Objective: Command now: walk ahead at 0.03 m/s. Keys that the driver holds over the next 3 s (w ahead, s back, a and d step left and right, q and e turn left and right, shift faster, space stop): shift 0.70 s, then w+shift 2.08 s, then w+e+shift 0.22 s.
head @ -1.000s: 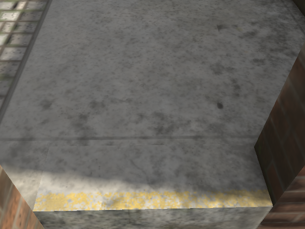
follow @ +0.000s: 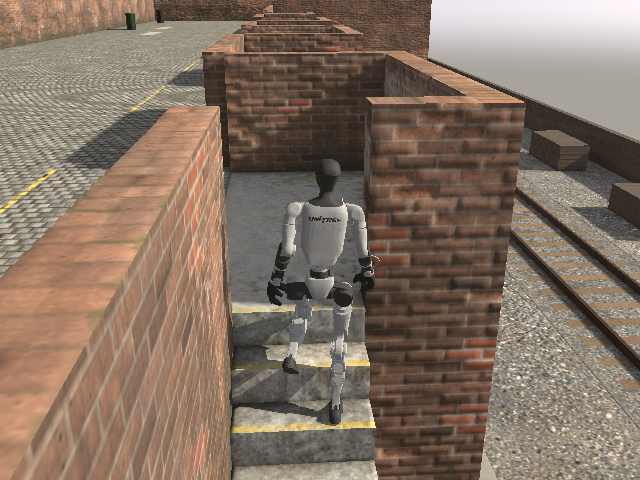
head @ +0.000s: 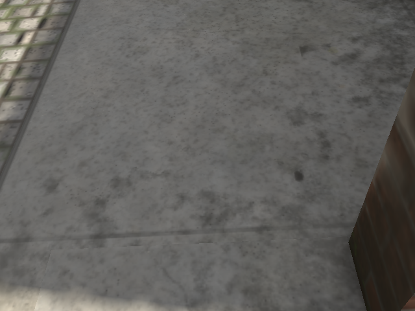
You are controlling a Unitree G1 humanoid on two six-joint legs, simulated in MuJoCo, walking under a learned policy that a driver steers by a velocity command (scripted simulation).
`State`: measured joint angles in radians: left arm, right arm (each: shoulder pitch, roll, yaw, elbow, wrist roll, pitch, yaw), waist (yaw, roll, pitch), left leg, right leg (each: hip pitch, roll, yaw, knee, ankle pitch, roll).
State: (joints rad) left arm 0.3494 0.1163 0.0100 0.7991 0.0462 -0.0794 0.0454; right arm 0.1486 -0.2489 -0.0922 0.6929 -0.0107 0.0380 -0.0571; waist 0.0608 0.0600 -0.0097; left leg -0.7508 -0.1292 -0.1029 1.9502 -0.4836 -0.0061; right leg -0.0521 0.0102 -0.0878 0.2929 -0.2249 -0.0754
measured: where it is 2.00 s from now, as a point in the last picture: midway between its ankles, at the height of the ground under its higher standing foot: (186, 242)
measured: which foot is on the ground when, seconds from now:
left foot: up 0.00-0.22, down 0.24-0.92, up 0.94-1.00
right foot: down 0.00-0.30, up 0.32-0.56, down 0.58-0.74, up 0.76-0.90, down 0.92-1.00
